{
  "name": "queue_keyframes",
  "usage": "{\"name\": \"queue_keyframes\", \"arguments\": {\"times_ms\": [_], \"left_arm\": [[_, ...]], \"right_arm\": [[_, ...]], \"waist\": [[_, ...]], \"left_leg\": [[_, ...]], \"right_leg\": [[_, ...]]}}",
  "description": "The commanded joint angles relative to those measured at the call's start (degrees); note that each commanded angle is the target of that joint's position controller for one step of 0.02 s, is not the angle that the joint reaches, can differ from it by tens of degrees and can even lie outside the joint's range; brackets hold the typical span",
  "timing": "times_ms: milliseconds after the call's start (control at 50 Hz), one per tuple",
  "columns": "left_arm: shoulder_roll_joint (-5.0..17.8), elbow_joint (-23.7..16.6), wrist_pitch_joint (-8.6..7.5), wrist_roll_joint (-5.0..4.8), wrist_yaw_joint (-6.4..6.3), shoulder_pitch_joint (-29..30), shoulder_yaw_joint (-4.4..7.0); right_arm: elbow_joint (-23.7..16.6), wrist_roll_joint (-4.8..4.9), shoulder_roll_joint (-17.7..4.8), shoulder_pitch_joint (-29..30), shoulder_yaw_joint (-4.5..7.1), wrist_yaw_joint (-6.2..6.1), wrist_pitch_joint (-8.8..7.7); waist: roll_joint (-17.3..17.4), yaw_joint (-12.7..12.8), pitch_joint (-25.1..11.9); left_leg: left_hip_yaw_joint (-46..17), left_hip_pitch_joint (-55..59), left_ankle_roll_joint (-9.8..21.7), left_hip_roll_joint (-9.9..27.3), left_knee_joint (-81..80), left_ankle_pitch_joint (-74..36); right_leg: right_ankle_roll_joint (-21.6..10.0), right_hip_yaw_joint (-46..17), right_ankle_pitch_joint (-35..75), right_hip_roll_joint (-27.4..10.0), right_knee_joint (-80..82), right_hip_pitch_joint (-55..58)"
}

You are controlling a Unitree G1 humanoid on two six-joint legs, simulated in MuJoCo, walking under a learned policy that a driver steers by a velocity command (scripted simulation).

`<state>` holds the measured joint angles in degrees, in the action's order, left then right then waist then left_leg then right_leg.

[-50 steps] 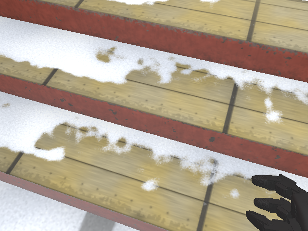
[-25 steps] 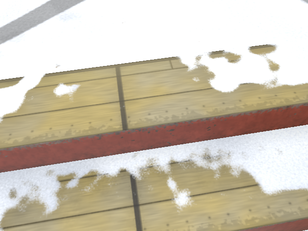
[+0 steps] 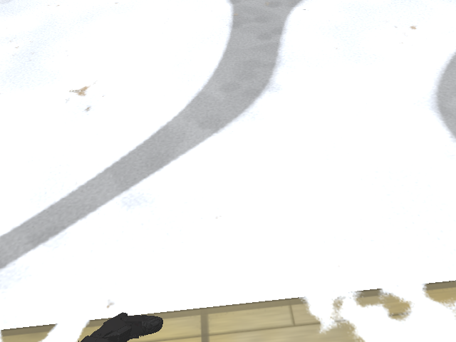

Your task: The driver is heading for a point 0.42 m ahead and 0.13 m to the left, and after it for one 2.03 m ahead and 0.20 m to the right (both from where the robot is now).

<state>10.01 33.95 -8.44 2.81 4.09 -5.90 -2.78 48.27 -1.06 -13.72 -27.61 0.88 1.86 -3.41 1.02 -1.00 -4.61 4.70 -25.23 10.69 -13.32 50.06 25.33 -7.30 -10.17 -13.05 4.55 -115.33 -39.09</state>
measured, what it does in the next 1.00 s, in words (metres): climbs: right foot 0.15 m higher, then left foot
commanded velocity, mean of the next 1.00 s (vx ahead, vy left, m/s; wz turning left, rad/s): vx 1.00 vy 0.00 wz -0.08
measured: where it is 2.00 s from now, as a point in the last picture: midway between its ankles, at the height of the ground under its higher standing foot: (278, 85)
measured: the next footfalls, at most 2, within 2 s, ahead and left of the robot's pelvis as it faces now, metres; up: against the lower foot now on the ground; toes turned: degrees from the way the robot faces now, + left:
right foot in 0.22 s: +0.44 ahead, -0.16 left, +0.15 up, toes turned +13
left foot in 0.62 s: +0.66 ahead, +0.25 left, +0.15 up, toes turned +10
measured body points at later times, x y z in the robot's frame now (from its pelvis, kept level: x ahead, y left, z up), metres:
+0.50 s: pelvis +0.44 +0.01 +0.19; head +0.43 +0.03 +0.64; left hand +0.25 +0.20 +0.05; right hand +0.78 -0.06 +0.23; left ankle +0.51 +0.18 -0.42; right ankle +0.40 -0.17 -0.53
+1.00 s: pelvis +0.87 +0.09 +0.16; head +0.88 +0.07 +0.61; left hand +1.15 +0.28 +0.13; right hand +0.79 -0.18 +0.02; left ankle +0.62 +0.25 -0.53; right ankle +1.06 -0.01 -0.50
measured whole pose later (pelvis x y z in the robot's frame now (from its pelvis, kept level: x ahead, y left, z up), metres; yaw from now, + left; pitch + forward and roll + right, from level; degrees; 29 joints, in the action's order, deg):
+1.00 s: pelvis +0.87 +0.09 +0.16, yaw -7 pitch +1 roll +3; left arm 15.7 31.3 -1.7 -2.1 4.0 -0.7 2.0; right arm 50.0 -0.8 -15.8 -27.1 3.5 -1.4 -4.4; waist -0.6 -4.6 0.9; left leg 16.6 15.5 -5.9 3.2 17.5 28.6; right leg -7.0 6.0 -2.7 -3.9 -49.9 -45.7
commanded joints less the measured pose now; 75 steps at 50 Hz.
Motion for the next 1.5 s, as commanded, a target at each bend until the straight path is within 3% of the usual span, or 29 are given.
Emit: {"name": "queue_keyframes", "arguments": {"times_ms": [20,100,160,220,240,260,300,360,420,480,520,580,620,640,660,680,780,920,960,1020,1040,1060,1080,1100,1140,1260,1420,1480,1500], "left_arm": [[-5.3,-6.5,-0.62,-0.77,1.61,-4.4,-3.32],[-9.0,-17.2,-1.16,0.75,-1.98,17.0,-6.91],[-7.6,-22.8,-2.42,0.03,-4.26,23.5,-7.48],[15.4,-11.6,-1.58,-3.76,-7.12,-22.2,5.72],[24.0,-4.6,-1.13,-3.97,-6.21,-35.4,7.85],[22.7,-3.0,-0.11,-1.89,-7.49,-26.8,7.36],[4.3,3.0,1.15,-3.93,-7.28,-19.5,3.7],[-8.7,14.3,1.63,-1.65,-4.25,-16.4,1.42],[-1.4,13.9,2.39,-3.93,-2.95,-9.3,2.69],[10.8,11.0,-0.13,-4.77,-4.81,-7.9,5.15],[15.7,11.7,-0.48,-5.66,-5.23,-14.2,6.93],[15.5,13.5,2.29,-3.98,-4.87,-20.3,6.62],[11.9,10.1,2.91,-1.17,-4.36,-18.0,5.83],[0.9,6.4,1.18,-1.99,-4.4,-22.9,3.63],[0.9,5.8,0.46,-6.3,-4.26,-24.7,3.56],[3.1,5.2,0.94,-7.5,-4.87,-18.3,4.24],[2.9,0.9,5.86,-6.72,-2.93,-8.5,5.06],[5.9,-4.4,6.81,-4.18,-0.04,2.6,4.66],[8.6,-4.5,6.44,-4.58,0.16,2.7,5.93],[18.2,1.0,7.5,-5.47,-0.42,-20.9,10.8],[20.9,4.7,8.18,-5.34,-1.63,-28.9,12.21],[23.3,3.7,7.66,-3.88,-1.64,-22.5,11.28],[20.9,0.0,6.58,-2.9,-1.57,-20.5,10.42],[17.2,-0.4,5.38,-3.1,-1.7,-21.2,10.13],[14.5,0.1,3.2,-3.04,-1.15,-15.3,9.08],[11.1,1.3,3.0,-4.14,-4.45,-11.7,7.83],[11.2,7.4,4.1,-4.5,-5.29,-19.2,8.79],[14.2,6.3,5.04,-1.56,-4.16,-13.5,9.18],[9.9,4.5,4.51,-0.39,-3.95,-10.4,7.57]], "right_arm": [[-2.7,0.69,4.4,4.7,-2.11,0.54,-0.25],[0.6,2.06,1.3,-0.1,-2.03,-1.45,-0.7],[1.4,5.13,-1.7,-7.5,-0.59,-2.76,0.42],[-3.0,2.36,-17.0,10.4,4.07,-2.12,-3.21],[-7.6,-1.42,-10.7,15.5,2.69,-1.63,-4.59],[-11.1,0.97,-1.0,8.7,1.53,0.32,-5.37],[-14.8,1.64,3.4,15.5,0.02,2.55,-3.51],[-19.5,1.72,10.2,18.5,-3.46,3.75,0.2],[-21.9,2.78,7.0,17.0,-4.89,2.81,0.76],[-22.5,-0.91,-0.7,19.6,-3.64,1.05,-0.94],[-22.3,1.79,-2.8,24.6,-2.68,0.59,-1.83],[-20.7,3.86,-7.9,21.5,0.76,-0.04,-2.48],[-16.2,3.21,-11.9,0.1,3.35,-1.06,-2.09],[-15.2,0.88,-19.1,-3.2,4.23,-1.41,-2.41],[-15.0,0.32,-16.7,-3.4,4.38,-0.95,-2.75],[-14.3,1.48,-10.8,0.8,3.48,-0.84,-3.03],[-7.9,0.29,1.9,11.2,1.31,-0.69,-3.38],[-5.2,0.42,-10.6,12.1,4.24,-3.82,-3.55],[-4.5,0.18,-14.5,9.4,5.05,-3.76,-3.02],[-6.8,0.93,-18.3,13.0,6.47,-3.39,-0.93],[-7.6,1.06,-14.8,14.0,5.61,-3.33,-1.71],[-10.6,-1.04,-1.9,7.7,2.03,-2.54,-3.94],[-15.5,1.75,-4.4,6.0,1.12,-1.97,-6.67],[-16.1,3.59,-9.7,15.5,2.17,-2.2,-7.91],[-16.1,2.25,-7.6,18.3,1.7,-2.94,-7.33],[-18.7,-0.65,-4.9,27.5,1.72,-3.03,-4.1],[-20.8,2.86,-6.8,36.0,3.5,-0.81,-5.04],[-16.0,3.51,-11.9,14.0,6.27,-1.46,-4.44],[-12.8,2.51,-13.3,-1.9,5.72,-1.61,-3.6]], "waist": [[-9.8,8.8,11.1],[-0.8,3.9,16.5],[-2.7,0.9,2.5],[14.6,26.8,-27.0],[-6.7,24.5,-33.0],[-34.4,13.7,-32.2],[-14.9,8.8,-2.7],[-0.7,-1.4,11.3],[0.6,-8.0,13.2],[2.6,-7.5,5.4],[0.0,-3.7,4.2],[-5.3,-4.8,2.3],[-4.3,-13.7,-10.3],[20.6,-6.9,-13.7],[23.1,-6.3,-17.0],[13.3,-5.7,-6.4],[5.7,1.7,8.4],[-2.2,2.4,12.0],[0.8,3.4,8.9],[6.3,16.1,-3.3],[-1.2,18.4,-3.1],[-24.5,5.5,-2.0],[-23.7,5.0,-17.8],[-11.5,8.0,-10.7],[4.7,1.5,0.3],[1.6,0.0,10.6],[-7.4,6.4,8.2],[-10.2,-6.1,-4.1],[-2.9,-12.4,-13.7]], "left_leg": [[-35.1,3.3,6.6,13.3,-30.6,0.7],[-32.9,-12.5,4.5,10.5,-37.8,-6.8],[-27.3,-20.8,4.1,13.2,-45.6,-23.6],[-28.9,-0.3,-2.5,12.5,-1.2,-97.9],[-25.9,-2.0,-1.7,9.1,16.6,-50.6],[-23.4,-21.3,-3.4,2.3,43.4,-17.2],[-14.4,-34.5,-3.3,8.5,66.0,-10.1],[-15.7,-30.5,0.9,12.7,65.2,-2.4],[-15.8,-32.1,-1.3,17.7,42.9,-3.7],[-5.6,-1.3,-8.1,21.0,15.7,-24.0],[-4.6,7.7,-11.6,18.6,1.9,-20.5],[-3.2,9.6,-11.3,13.9,-16.6,-15.6],[-12.4,39.3,-10.1,22.2,-11.8,-7.8],[-38.6,48.6,-7.7,33.3,-23.1,-2.5],[-60.7,48.7,-1.2,40.1,-37.9,12.6],[-53.5,41.8,-0.1,38.7,-38.0,19.5],[-13.9,17.4,-3.8,30.9,-36.1,-14.7],[7.6,15.8,-7.0,26.8,-43.4,-27.7],[9.3,22.9,-7.5,27.0,-37.9,-58.0],[8.5,22.4,-8.1,27.2,-4.5,-86.4],[7.0,7.3,-10.9,20.1,20.0,-49.5],[-0.3,-14.1,-12.4,9.9,43.9,7.3],[-13.1,-23.3,-10.2,9.6,49.2,5.0],[-14.1,-25.3,-8.4,12.2,45.0,-1.5],[-14.2,-20.7,-8.3,16.4,34.9,-7.2],[-9.5,-8.9,-14.0,17.8,6.0,-18.9],[-6.8,-3.0,-12.0,15.2,-22.1,-33.3],[-2.1,17.2,-5.5,12.7,-18.1,-21.4],[-12.5,38.0,-2.3,18.5,-11.9,-12.8]], "right_leg": [[1.2,4.8,-4.7,-3.3,-16.8,-31.6],[6.2,15.1,-8.6,-7.7,0.7,-29.3],[8.1,21.4,-7.0,-8.3,41.3,15.4],[2.5,-0.1,-18.2,-7.6,60.7,52.9],[-0.5,-15.6,-19.0,-16.2,69.4,62.6],[-10.1,-57.4,-20.6,-29.8,96.0,63.1],[-10.3,-44.6,-30.8,-27.2,97.3,39.7],[-2.4,-15.3,-24.0,-18.5,93.0,12.3],[-0.8,-2.8,-14.8,-14.5,99.5,8.4],[-1.6,5.0,-6.1,-10.8,108.7,-0.8],[-2.7,4.3,-3.7,-12.1,110.3,7.8],[-0.7,3.1,16.6,-13.0,94.9,30.0],[2.0,3.4,14.4,-10.8,62.3,12.7],[2.7,2.3,-13.8,-4.4,40.7,-2.5],[3.2,-0.6,-10.1,-3.6,27.0,-12.3],[3.5,1.3,-5.2,-7.3,21.9,-18.6],[4.0,2.7,-0.5,-14.6,30.8,-12.2],[2.3,13.1,16.1,-12.5,61.0,-1.4],[0.1,19.3,15.2,-6.6,65.4,7.1],[-4.8,20.1,8.3,-0.4,71.4,36.7],[-6.9,12.4,10.7,-2.5,77.2,52.6],[-11.6,-8.2,16.2,-8.5,76.8,60.0],[-20.9,-37.3,-17.8,-18.8,95.0,67.2],[-16.9,-42.1,-26.3,-18.9,103.3,60.2],[-13.1,-34.8,-19.2,-16.6,102.2,39.5],[-11.1,-11.9,1.5,-4.9,103.3,11.9],[-5.6,-10.1,11.1,-9.6,96.1,33.0],[-2.4,-4.3,54.0,-9.7,71.3,37.6],[-1.1,-2.7,39.2,-6.6,47.2,23.3]]}}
